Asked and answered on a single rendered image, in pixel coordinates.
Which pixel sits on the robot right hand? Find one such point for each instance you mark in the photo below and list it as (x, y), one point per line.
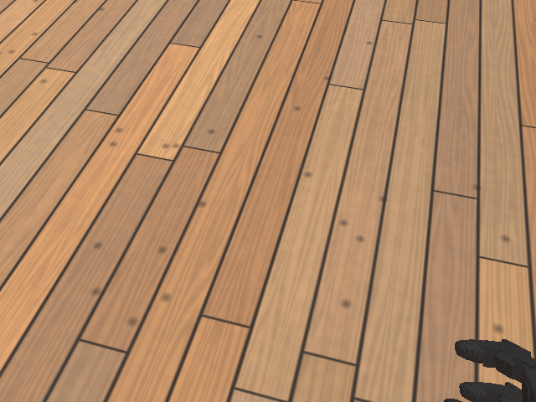
(509, 359)

